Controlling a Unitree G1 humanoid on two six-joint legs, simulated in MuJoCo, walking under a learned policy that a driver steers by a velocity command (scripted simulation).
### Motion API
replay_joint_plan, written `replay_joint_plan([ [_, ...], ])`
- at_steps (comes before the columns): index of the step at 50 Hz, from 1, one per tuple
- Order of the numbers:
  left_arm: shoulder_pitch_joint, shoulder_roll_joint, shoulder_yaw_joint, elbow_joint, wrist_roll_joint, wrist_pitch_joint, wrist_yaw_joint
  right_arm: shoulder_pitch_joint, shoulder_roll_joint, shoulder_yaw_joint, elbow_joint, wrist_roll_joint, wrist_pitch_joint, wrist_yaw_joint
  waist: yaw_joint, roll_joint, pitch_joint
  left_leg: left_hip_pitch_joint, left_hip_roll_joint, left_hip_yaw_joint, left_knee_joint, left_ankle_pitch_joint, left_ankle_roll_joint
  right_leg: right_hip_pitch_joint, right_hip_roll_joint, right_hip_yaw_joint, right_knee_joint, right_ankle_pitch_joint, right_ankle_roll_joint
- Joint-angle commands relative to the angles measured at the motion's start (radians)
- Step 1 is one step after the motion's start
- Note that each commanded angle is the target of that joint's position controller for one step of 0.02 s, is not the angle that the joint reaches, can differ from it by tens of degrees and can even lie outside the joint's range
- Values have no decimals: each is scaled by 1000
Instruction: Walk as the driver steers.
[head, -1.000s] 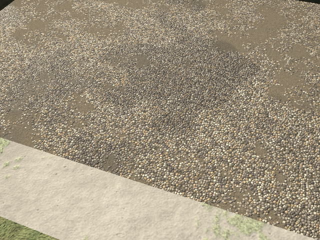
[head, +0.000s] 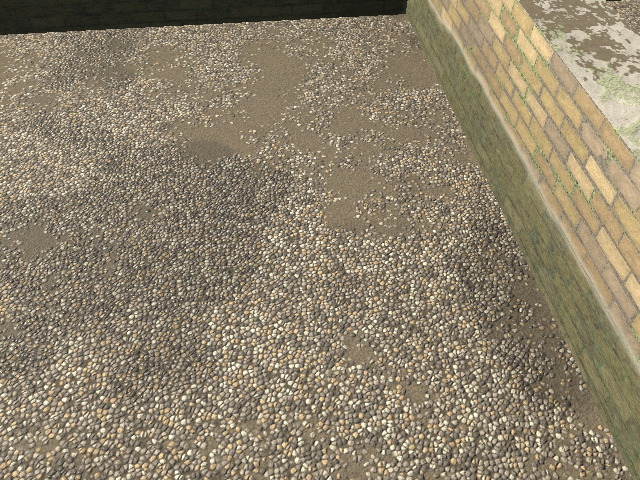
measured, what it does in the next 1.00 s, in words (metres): steps on the spot: right foot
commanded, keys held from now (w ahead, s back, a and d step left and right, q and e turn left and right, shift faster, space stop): no key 0.24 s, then w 0.76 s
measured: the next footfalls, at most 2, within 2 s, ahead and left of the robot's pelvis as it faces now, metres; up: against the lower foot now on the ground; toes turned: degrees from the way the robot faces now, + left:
right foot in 0.02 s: +0.11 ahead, -0.12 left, +0.00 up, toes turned +3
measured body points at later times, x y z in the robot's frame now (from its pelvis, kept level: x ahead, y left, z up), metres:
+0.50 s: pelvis +0.06 -0.03 +0.00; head +0.05 -0.03 +0.45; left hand +0.22 +0.18 -0.10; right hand +0.20 -0.25 -0.11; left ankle +0.01 +0.10 -0.73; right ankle +0.07 -0.12 -0.73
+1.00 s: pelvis +0.07 -0.03 -0.01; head +0.06 -0.03 +0.44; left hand +0.26 +0.18 -0.09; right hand +0.26 -0.23 -0.10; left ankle +0.01 +0.10 -0.73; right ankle +0.07 -0.12 -0.73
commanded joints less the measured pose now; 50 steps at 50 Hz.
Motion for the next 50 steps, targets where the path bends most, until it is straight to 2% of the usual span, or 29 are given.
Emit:
replay_joint_plan([
  [1,54,19,-28,-38,32,-13,-6,-95,-118,-19,-93,-2,12,-6,58,86,-125,-80,132,-136,-128,130,12,320,-49,41,-199,182,-42],
  [2,-24,60,-20,-65,15,-14,-12,-75,-97,-13,-105,-1,26,0,18,-5,-96,-85,74,-99,-167,-108,-10,242,-68,94,-196,116,-61],
  [3,-65,73,-15,-69,-4,-17,-19,-101,-92,-9,-118,-9,35,0,27,-72,-29,-37,65,-67,-176,-141,-24,106,-65,127,-242,-2,-71],
  [4,-79,57,-24,-69,-4,-23,-24,-122,-97,-11,-128,-15,43,-2,23,-83,0,9,76,-69,-165,-109,-26,62,-59,131,-271,-33,-66],
  [6,-63,38,-32,-63,1,-37,-25,-116,-101,-16,-126,-16,50,-8,21,-56,0,54,90,-73,-152,-46,-24,61,-41,119,-282,35,-55],
  [8,-47,22,-37,-58,-4,-50,-22,-113,-103,-21,-127,-14,47,-12,22,-22,-26,70,102,-78,-157,-6,-25,108,-37,112,-263,154,-60],
  [10,-40,7,-42,-58,-2,-49,-24,-125,-94,-22,-128,-6,43,-9,19,26,-51,95,101,-73,-160,14,-37,131,-46,118,-247,220,-66],
  [12,-48,5,-43,-65,-4,-45,-27,-153,-80,-21,-133,-4,43,-6,25,34,-56,106,101,-72,-157,27,-40,137,-45,118,-245,242,-67],
  [14,-42,-19,-54,-56,-4,-42,-28,-166,-56,-13,-128,-9,46,-3,26,42,-72,133,105,-71,-187,-10,-45,147,-38,116,-282,126,-62],
  [17,-60,5,-49,-55,-6,-42,-27,-187,-81,-21,-127,-8,51,-4,34,23,-55,134,93,-57,-172,-53,-41,154,-22,111,-285,71,-74],
  [18,-60,-3,-54,-53,1,-41,-28,-189,-81,-21,-127,-13,54,-2,32,25,-56,135,89,-52,-166,-75,-40,155,-20,110,-285,64,-84],
  [20,-64,7,-52,-52,-2,-41,-30,-196,-84,-23,-130,-15,56,-4,34,27,-39,121,82,-41,-145,-88,-39,156,-15,110,-268,61,-96],
  [22,-64,28,-44,-53,-1,-32,-34,-186,-85,-18,-125,-21,47,2,41,24,-26,117,74,-28,-111,-101,-26,142,-19,115,-244,57,-108],
  [24,-69,33,-41,-56,-2,-27,-33,-187,-85,-15,-129,-18,39,1,43,20,-25,108,71,-21,-86,-77,-23,148,-16,112,-214,104,-114],
  [25,-65,23,-36,-61,-3,-21,-25,-164,-98,-22,-118,-9,35,-13,52,44,-44,137,69,-24,-64,-36,-20,157,-18,91,-179,187,-130],
  [28,-61,29,-30,-60,-6,-16,-13,-161,-97,-21,-124,-7,34,-27,56,34,-51,161,70,-16,-25,61,-16,154,-4,69,-122,296,-132],
  [29,-103,24,-31,-89,4,-22,-24,-208,-94,-18,-155,-6,46,-26,70,50,-12,143,92,-36,7,281,-19,126,-2,15,-63,441,-126],
  [30,-76,18,-31,-87,9,-28,-26,-198,-105,-24,-157,-9,53,-27,78,70,-70,183,93,-35,38,357,-16,135,4,2,-42,478,-121],
  [32,-71,24,-28,-89,8,-35,-22,-184,-105,-27,-167,-11,62,-30,71,64,-110,205,92,-30,74,425,-19,144,8,-13,-12,538,-115],
  [36,-99,23,-29,-103,4,-33,-16,-197,-96,-28,-186,-14,72,-33,65,53,-130,186,81,-19,106,425,-33,160,0,-24,19,611,-112],
  [37,-62,44,-23,-88,3,-30,-11,-181,-120,-37,-181,-7,76,-30,69,50,-158,192,78,-14,104,430,-35,192,-18,-26,-4,695,-108],
  [39,-79,49,-22,-89,-1,-25,-12,-197,-103,-33,-187,-6,80,-27,67,28,-142,178,65,-7,101,380,-45,198,-26,-28,-1,735,-109],
  [40,-90,43,-23,-91,-2,-23,-13,-210,-97,-32,-190,-6,81,-26,67,29,-136,175,65,-6,96,360,-47,192,-29,-29,-5,729,-108],
  [41,-141,15,-31,-111,-1,-25,-20,-243,-62,-20,-201,-14,80,-27,63,28,-102,164,69,-9,98,337,-49,147,-14,-29,13,622,-107],
  [42,-151,0,-37,-119,2,-28,-23,-254,-60,-20,-206,-16,80,-26,62,48,-107,167,79,-15,97,340,-46,129,-12,-31,6,565,-103],
  [46,-162,3,-38,-132,8,-40,-32,-279,-65,-21,-223,-11,78,-23,60,58,-116,147,92,-30,81,261,-40,105,-10,-35,-14,431,-91],
  [47,-129,6,-39,-116,-8,-35,-18,-247,-61,-23,-209,-12,66,-23,42,55,-166,173,68,-13,63,44,-41,123,-11,19,-61,267,-95],
  [48,-171,12,-40,-128,-12,-28,-17,-265,-47,-14,-216,-12,63,-21,35,36,-91,129,66,-14,43,-12,-42,91,-17,30,-79,216,-96],
  [50,-187,7,-42,-142,-7,-19,-20,-285,-44,-9,-219,-11,55,-16,44,34,-45,103,70,-24,30,-45,-37,58,-18,37,-96,140,-92],
])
